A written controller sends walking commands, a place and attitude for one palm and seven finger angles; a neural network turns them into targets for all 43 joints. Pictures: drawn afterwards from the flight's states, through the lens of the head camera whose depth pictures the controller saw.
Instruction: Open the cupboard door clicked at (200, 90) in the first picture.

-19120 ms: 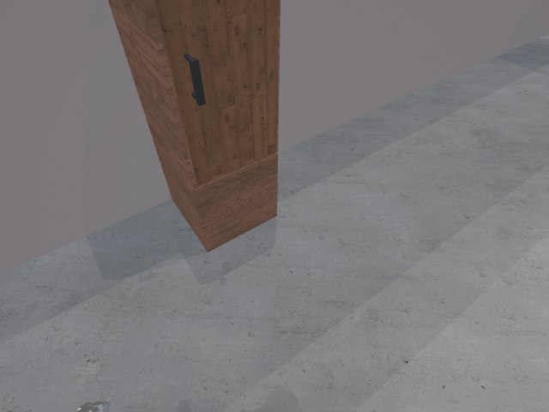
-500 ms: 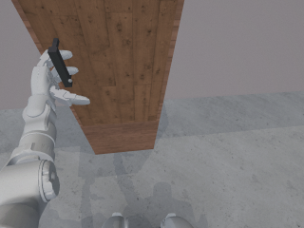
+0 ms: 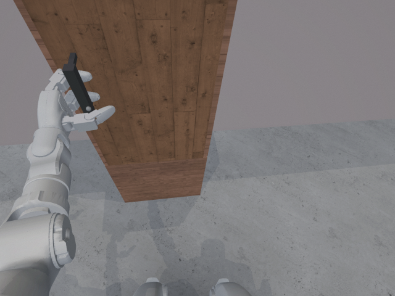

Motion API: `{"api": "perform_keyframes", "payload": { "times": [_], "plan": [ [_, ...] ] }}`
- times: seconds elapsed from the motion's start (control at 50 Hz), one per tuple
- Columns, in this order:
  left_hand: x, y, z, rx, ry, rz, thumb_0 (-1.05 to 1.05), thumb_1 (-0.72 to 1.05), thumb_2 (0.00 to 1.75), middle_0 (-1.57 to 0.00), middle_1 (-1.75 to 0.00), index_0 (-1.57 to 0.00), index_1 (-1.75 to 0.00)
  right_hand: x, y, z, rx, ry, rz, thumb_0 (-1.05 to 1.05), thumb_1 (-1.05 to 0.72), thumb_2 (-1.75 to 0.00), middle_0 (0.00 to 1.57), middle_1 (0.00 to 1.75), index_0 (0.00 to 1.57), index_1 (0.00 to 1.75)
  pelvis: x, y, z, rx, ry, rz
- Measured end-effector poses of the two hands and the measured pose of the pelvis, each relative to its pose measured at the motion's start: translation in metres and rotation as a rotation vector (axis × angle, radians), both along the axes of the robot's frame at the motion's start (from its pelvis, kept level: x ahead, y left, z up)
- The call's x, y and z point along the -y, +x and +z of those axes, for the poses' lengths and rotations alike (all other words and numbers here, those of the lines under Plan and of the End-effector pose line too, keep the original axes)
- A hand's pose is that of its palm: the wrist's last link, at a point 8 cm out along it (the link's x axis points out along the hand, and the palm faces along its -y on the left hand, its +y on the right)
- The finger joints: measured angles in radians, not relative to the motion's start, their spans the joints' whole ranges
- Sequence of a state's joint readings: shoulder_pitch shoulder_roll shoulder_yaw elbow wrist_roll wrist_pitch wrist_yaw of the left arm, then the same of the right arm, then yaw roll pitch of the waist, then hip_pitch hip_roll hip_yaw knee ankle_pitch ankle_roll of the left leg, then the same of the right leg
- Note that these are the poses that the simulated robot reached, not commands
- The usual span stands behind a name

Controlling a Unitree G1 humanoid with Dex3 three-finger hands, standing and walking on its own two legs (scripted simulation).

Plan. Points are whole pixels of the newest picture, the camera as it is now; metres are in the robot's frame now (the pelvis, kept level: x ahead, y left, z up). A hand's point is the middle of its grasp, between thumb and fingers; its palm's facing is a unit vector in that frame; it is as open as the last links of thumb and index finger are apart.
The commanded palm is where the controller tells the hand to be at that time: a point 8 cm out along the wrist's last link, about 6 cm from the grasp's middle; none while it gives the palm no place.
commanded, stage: close the thumb around the handle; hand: left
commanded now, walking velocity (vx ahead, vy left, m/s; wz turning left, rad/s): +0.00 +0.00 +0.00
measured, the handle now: (81, 85) +0.53 +0.23 +0.10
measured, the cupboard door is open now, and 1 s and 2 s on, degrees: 0 28 49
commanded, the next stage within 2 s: pull the door open along its arc in 0.32 s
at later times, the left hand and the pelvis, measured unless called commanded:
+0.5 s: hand (92, 105) +0.48 +0.20 +0.09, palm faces +0.07 -1.00 +0.00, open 5.5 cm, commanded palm +0.44 +0.24 +0.09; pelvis +0.00 +0.00 +0.00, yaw +0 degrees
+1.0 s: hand (116, 160) +0.35 +0.13 +0.09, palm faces +0.21 -0.97 +0.11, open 6.1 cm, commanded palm +0.29 +0.20 +0.09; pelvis +0.02 +0.00 +0.01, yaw -1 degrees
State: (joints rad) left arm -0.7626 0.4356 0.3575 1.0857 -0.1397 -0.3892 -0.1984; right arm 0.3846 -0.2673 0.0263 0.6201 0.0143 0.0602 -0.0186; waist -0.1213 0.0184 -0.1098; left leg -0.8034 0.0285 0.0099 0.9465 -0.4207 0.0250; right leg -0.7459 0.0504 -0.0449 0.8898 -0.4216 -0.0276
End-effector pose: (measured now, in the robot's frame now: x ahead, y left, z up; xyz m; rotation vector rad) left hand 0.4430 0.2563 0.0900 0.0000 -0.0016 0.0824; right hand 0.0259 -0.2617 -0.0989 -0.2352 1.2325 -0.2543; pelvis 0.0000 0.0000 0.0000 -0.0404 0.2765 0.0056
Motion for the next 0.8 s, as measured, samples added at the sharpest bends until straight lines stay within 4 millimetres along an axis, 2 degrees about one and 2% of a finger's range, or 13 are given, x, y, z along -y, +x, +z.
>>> {"api": "perform_keyframes", "payload": {
  "times": [0.18,0.26,0.48,0.6,0.7,0.8],
  "plan": [
    [0.002,0.005,-0.002,-0.011,0.007,0.000,0.00,0.59,0.77,-0.38,-1.32,-0.38,-1.31,-0.001,0.001,-0.001,0.005,-0.002,0.007,0.01,-0.91,-0.90,0.20,0.30,0.20,0.30,-0.001,-0.002,-0.001,-0.006,0.000,0.002],
    [0.003,0.007,-0.002,-0.007,0.010,-0.005,0.00,0.73,0.83,-0.39,-1.33,-0.39,-1.33,-0.002,-0.001,-0.002,-0.006,-0.002,0.007,0.01,-0.91,-0.90,0.20,0.30,0.20,0.30,-0.001,-0.002,-0.002,-0.012,-0.001,0.003],
    [0.005,0.010,-0.002,-0.012,0.005,-0.011,0.00,0.74,0.86,-0.40,-1.36,-0.39,-1.34,-0.001,-0.009,-0.002,-0.023,-0.006,-0.002,0.01,-0.91,-0.90,0.20,0.30,0.20,0.30,0.000,-0.003,-0.003,-0.017,-0.001,0.002],
    [0.006,0.004,-0.003,-0.003,-0.004,-0.003,0.00,0.76,0.84,-0.38,-1.36,-0.39,-1.35,-0.002,-0.008,0.001,-0.010,0.006,-0.017,0.01,-0.91,-0.90,0.20,0.30,0.20,0.30,-0.001,0.000,0.000,-0.011,0.002,-0.012],
    [0.010,-0.012,-0.003,0.010,-0.004,-0.012,0.00,0.76,0.80,-0.37,-1.36,-0.37,-1.35,-0.004,0.003,0.004,0.028,0.023,-0.027,0.01,-0.91,-0.90,0.20,0.30,0.20,0.30,-0.002,0.006,0.004,0.006,0.006,-0.023],
    [0.019,-0.043,-0.004,0.027,-0.008,-0.035,0.00,0.75,0.77,-0.36,-1.35,-0.36,-1.35,-0.009,0.031,0.010,0.113,0.050,-0.009,0.01,-0.91,-0.90,0.20,0.30,0.20,0.30,-0.004,0.014,0.010,0.031,0.010,-0.028]
  ]
}}
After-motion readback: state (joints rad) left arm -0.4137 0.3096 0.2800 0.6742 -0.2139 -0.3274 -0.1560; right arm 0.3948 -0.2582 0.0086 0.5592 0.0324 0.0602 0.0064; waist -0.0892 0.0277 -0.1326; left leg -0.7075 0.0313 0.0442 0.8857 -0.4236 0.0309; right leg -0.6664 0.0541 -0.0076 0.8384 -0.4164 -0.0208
